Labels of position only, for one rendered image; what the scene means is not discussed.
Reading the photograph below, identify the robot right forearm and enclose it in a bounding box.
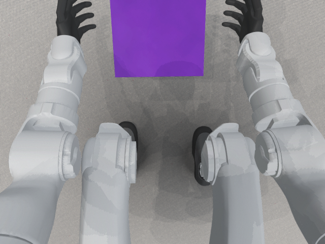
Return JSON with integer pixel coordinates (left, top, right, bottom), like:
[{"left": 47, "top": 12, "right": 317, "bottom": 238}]
[{"left": 236, "top": 32, "right": 325, "bottom": 143}]

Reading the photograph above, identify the carton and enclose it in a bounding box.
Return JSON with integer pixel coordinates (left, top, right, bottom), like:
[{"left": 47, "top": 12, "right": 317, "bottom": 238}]
[{"left": 110, "top": 0, "right": 206, "bottom": 77}]

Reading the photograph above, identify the robot right foot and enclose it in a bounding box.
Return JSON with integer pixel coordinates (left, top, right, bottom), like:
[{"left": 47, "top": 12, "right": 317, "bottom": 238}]
[{"left": 192, "top": 126, "right": 212, "bottom": 186}]

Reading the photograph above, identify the left robot hand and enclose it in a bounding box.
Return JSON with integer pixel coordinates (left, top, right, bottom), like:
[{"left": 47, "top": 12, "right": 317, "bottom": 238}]
[{"left": 56, "top": 0, "right": 96, "bottom": 43}]

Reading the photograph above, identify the right robot hand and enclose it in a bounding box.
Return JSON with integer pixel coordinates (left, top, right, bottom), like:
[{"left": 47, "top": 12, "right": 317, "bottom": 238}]
[{"left": 222, "top": 0, "right": 264, "bottom": 43}]

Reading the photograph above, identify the robot left forearm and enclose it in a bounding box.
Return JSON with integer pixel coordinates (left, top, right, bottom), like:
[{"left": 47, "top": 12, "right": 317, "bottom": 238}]
[{"left": 8, "top": 35, "right": 87, "bottom": 175}]

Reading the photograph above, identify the right robot upper arm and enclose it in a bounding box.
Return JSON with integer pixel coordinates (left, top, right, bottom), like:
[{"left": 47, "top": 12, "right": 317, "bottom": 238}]
[{"left": 254, "top": 125, "right": 325, "bottom": 244}]

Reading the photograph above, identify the left robot upper arm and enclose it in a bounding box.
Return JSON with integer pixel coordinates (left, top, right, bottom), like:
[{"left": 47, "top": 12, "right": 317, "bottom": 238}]
[{"left": 0, "top": 130, "right": 82, "bottom": 244}]

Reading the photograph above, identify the robot right shin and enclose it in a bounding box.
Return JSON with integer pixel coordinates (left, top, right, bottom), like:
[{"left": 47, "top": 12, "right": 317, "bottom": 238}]
[{"left": 200, "top": 123, "right": 256, "bottom": 182}]

